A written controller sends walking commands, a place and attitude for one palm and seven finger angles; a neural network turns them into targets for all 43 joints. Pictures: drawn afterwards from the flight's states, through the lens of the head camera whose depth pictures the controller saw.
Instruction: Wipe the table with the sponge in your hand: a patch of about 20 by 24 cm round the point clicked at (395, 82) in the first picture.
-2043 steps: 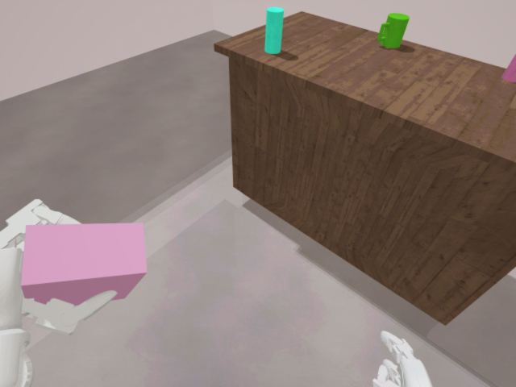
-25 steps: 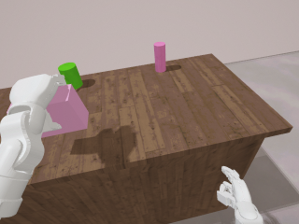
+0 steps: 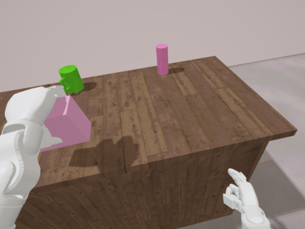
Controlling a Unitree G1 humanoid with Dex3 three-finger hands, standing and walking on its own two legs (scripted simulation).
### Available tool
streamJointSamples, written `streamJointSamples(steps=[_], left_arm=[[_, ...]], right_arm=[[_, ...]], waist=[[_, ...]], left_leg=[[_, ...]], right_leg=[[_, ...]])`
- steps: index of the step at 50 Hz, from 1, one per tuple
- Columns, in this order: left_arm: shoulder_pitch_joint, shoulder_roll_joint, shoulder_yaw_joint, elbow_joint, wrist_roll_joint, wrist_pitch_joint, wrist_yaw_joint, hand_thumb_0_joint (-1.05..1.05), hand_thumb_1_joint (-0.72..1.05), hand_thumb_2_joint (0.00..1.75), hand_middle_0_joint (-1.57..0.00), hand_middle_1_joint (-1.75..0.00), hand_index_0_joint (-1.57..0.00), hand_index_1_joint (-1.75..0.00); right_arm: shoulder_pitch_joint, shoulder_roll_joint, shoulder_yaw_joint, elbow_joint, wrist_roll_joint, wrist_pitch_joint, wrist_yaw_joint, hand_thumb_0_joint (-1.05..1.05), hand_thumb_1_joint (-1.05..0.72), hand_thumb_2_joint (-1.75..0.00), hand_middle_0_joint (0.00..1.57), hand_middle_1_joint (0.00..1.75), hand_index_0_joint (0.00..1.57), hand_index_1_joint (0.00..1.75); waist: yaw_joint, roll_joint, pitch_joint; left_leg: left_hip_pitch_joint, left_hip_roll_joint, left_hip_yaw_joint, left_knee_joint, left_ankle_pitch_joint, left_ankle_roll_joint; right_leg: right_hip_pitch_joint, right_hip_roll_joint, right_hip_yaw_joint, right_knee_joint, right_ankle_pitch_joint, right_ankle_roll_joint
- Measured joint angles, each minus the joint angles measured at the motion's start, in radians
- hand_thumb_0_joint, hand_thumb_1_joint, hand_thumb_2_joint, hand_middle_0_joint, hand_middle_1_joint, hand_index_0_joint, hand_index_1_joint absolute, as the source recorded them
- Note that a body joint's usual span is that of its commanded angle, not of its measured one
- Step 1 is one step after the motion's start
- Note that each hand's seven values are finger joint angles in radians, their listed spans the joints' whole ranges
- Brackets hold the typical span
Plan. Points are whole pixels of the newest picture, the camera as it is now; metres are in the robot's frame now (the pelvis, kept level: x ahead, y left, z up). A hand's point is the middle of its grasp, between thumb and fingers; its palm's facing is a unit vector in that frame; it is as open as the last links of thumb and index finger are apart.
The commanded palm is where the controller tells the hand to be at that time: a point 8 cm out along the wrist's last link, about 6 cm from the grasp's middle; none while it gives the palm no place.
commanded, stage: bring the sponge back beside the body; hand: left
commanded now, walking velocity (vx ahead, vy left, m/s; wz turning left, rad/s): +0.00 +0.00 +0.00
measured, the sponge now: (57, 129) +0.25 +0.29 +0.18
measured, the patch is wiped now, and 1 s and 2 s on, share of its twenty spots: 0.95 0.95 0.95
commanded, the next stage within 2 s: step back with the hand held close in 1.10 s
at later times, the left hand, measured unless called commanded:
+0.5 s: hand (43, 134) +0.21 +0.28 +0.21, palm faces +0.24 -0.10 -0.97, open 10.0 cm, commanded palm +0.16 +0.28 +0.29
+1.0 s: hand (37, 138) +0.19 +0.28 +0.22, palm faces +0.31 -0.12 -0.94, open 10.0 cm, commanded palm +0.13 +0.28 +0.29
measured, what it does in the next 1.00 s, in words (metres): stands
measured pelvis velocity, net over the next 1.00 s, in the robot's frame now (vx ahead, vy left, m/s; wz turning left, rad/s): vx -0.02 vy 0.00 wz -0.02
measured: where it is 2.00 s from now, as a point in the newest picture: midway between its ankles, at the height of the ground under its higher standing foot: outside the picture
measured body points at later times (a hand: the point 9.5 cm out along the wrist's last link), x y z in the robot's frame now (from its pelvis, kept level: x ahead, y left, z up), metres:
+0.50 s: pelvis -0.01 +0.00 +0.00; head -0.05 -0.05 +0.44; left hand +0.19 +0.28 +0.26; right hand +0.27 -0.18 -0.05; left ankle +0.07 +0.12 -0.74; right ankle +0.02 -0.11 -0.74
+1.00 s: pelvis -0.02 +0.00 +0.00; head -0.07 -0.04 +0.44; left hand +0.17 +0.28 +0.27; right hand +0.26 -0.17 -0.04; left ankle +0.07 +0.12 -0.74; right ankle +0.02 -0.11 -0.74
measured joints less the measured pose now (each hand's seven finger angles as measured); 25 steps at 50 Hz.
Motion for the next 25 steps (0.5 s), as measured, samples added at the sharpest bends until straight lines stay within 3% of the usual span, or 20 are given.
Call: streamJointSamples(steps=[6, 17, 25], left_arm=[[0.041, 0.003, -0.002, -0.053, -0.009, -0.014, 0.013, -0.01, -0.49, 1.05, -0.73, -1.34, -0.75, -1.35], [0.117, 0.018, 0.057, -0.107, -0.047, -0.004, 0.027, -0.01, -0.49, 1.05, -0.73, -1.34, -0.75, -1.35], [0.169, 0.007, 0.042, -0.163, -0.046, -0.010, 0.030, -0.01, -0.50, 1.05, -0.73, -1.34, -0.75, -1.35]], right_arm=[[-0.001, 0.011, 0.002, 0.002, -0.006, -0.005, -0.002, 0.01, -0.90, -0.89, 0.20, 0.30, 0.20, 0.29], [-0.002, 0.014, 0.011, -0.012, -0.005, 0.006, 0.001, 0.01, -0.90, -0.89, 0.20, 0.30, 0.20, 0.29], [0.001, 0.014, 0.007, -0.015, -0.007, -0.008, -0.008, 0.01, -0.90, -0.89, 0.20, 0.30, 0.20, 0.29]], waist=[[0.001, -0.003, 0.003], [0.003, 0.003, -0.007], [0.012, 0.000, 0.003]], left_leg=[[0.006, 0.003, 0.004, 0.000, 0.000, -0.002], [0.004, 0.010, 0.007, 0.011, -0.003, -0.004], [0.010, 0.008, 0.007, 0.017, -0.003, -0.003]], right_leg=[[0.003, 0.003, 0.004, 0.002, 0.001, -0.002], [0.002, 0.010, 0.009, 0.007, 0.003, -0.002], [0.007, 0.008, 0.009, 0.014, 0.003, -0.001]])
